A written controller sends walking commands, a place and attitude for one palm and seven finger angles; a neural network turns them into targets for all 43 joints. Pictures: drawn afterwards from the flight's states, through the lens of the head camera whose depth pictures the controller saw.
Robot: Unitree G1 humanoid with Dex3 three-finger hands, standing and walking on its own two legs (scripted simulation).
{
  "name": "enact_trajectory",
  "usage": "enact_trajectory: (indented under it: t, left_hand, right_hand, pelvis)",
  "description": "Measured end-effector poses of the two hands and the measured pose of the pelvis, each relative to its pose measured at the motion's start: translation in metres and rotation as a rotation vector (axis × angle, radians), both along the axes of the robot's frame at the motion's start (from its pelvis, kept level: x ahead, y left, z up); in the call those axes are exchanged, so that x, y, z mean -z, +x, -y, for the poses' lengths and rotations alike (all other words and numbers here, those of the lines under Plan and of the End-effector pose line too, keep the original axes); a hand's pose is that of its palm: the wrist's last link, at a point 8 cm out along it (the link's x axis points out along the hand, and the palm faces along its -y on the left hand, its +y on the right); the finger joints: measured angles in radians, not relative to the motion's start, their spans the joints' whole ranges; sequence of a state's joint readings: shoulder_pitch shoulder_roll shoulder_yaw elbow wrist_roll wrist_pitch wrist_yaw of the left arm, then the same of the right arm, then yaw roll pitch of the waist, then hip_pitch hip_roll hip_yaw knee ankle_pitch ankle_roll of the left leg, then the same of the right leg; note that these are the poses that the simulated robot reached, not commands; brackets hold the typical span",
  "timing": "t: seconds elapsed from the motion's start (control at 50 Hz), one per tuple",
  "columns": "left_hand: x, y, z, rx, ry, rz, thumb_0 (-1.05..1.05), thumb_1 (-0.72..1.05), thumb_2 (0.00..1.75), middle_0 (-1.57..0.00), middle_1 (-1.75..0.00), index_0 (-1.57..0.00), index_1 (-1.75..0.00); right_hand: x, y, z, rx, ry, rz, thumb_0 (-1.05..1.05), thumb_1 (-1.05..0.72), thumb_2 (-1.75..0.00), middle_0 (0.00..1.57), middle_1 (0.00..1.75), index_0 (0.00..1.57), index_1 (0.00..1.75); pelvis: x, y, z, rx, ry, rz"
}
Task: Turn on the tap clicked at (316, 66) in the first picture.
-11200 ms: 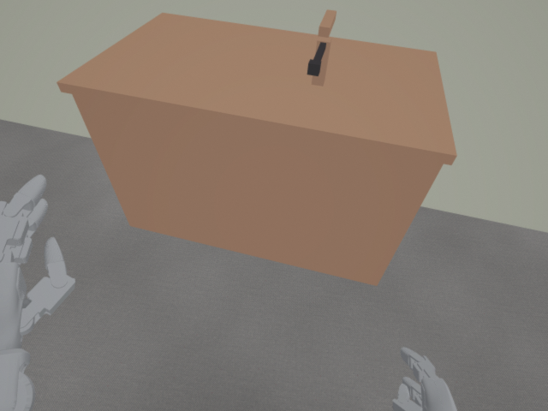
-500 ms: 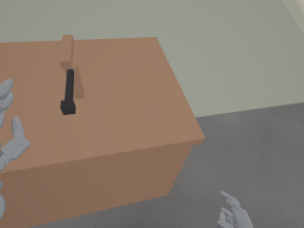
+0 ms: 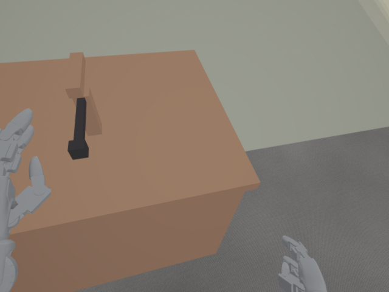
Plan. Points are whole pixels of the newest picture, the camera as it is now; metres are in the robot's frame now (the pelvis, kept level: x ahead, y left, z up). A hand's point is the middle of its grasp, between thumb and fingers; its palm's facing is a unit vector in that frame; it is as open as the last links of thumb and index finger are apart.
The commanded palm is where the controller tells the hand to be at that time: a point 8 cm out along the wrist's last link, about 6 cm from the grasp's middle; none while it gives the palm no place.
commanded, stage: look again from close up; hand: left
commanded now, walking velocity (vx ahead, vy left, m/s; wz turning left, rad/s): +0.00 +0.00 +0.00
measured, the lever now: (78, 149) +0.33 +0.26 +0.11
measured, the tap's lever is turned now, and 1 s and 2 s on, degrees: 0 0 0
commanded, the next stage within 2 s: shuffle to correct the standing spot in 0.40 s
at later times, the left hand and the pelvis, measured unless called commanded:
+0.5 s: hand (48, 197) +0.21 +0.24 +0.15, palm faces +0.37 -0.86 -0.37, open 7.4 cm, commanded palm +0.15 +0.27 +0.17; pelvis +0.00 -0.01 +0.00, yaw +0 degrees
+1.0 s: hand (47, 176) +0.23 +0.24 +0.18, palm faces +0.42 -0.81 -0.42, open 7.4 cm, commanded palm +0.15 +0.24 +0.17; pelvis -0.02 -0.03 +0.00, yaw -2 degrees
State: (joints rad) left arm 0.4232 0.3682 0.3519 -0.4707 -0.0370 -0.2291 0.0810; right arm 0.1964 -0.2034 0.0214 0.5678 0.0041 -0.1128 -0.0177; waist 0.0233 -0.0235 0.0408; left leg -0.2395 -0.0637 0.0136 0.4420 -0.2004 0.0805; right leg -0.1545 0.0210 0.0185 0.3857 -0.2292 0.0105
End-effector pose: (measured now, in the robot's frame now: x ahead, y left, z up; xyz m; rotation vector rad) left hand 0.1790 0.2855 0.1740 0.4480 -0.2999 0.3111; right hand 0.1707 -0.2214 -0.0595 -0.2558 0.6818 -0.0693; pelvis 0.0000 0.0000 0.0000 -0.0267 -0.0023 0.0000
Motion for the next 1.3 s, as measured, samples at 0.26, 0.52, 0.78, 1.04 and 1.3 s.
enact_trajectory:
  t: [0.26,0.52,0.78,1.04,1.3]
  left_hand:
    - [0.008,-0.005,0.003,-0.031,-0.036,-0.041,0.02,0.88,0.90,-0.21,-0.30,-0.21,-0.30]
    - [0.010,-0.007,0.002,-0.036,-0.034,-0.058,0.02,0.88,0.90,-0.21,-0.30,-0.21,-0.30]
    - [0.006,0.000,0.010,-0.020,-0.037,-0.045,0.02,0.89,0.90,-0.20,-0.30,-0.21,-0.30]
    - [-0.007,0.002,0.027,-0.005,0.022,-0.011,0.02,0.89,0.90,-0.20,-0.30,-0.20,-0.30]
    - [0.008,-0.004,0.014,-0.051,-0.037,0.008,0.02,0.88,0.90,-0.21,-0.30,-0.21,-0.30]
  right_hand:
    - [0.001,-0.003,0.002,0.011,0.012,0.000,0.01,-0.90,-0.90,0.20,0.30,0.20,0.30]
    - [0.003,-0.011,0.007,0.032,0.010,-0.013,0.01,-0.90,-0.90,0.20,0.30,0.20,0.30]
    - [0.002,-0.011,0.008,0.030,0.024,-0.028,0.01,-0.90,-0.90,0.20,0.30,0.20,0.30]
    - [0.010,-0.030,0.039,0.038,0.068,0.028,0.01,-0.90,-0.90,0.20,0.30,0.20,0.30]
    - [0.006,-0.039,0.043,0.051,-0.040,-0.040,0.01,-0.90,-0.90,0.20,0.30,0.20,0.30]
  pelvis:
    - [-0.001,-0.003,0.005,-0.002,0.001,0.011]
    - [-0.002,-0.005,0.006,-0.003,-0.002,0.010]
    - [-0.003,-0.008,0.014,0.004,0.009,0.001]
    - [0.003,-0.019,0.029,0.036,0.005,-0.007]
    - [0.002,-0.011,0.029,0.008,-0.002,0.002]
